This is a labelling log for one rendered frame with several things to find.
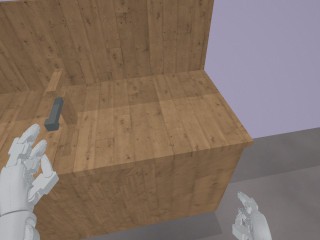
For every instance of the robot left forearm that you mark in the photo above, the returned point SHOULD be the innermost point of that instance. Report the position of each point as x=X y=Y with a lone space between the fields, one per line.
x=18 y=225

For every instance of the counter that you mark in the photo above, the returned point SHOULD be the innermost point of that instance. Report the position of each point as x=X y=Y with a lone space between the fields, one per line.
x=144 y=135

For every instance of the tap lever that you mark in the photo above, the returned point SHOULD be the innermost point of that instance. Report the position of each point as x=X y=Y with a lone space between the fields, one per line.
x=52 y=123

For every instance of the robot right hand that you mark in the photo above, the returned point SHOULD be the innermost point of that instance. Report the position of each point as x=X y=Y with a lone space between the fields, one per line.
x=256 y=224

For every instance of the robot left hand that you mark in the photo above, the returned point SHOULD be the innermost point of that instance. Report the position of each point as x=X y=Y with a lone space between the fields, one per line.
x=16 y=178

